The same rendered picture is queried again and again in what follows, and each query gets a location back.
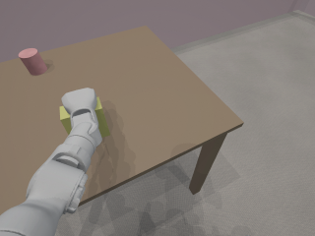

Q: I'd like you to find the table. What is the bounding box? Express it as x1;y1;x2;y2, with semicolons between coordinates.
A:
0;26;244;215

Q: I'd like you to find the sponge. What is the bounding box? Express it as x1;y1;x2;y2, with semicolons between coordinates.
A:
59;97;110;138

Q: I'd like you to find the left robot upper arm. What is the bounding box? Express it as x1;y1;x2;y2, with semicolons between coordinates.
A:
0;159;89;236

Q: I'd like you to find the left robot forearm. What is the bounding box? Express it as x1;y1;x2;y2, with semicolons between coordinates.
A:
26;106;102;199

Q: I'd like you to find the left robot hand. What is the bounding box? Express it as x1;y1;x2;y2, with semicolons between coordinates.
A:
61;88;97;115

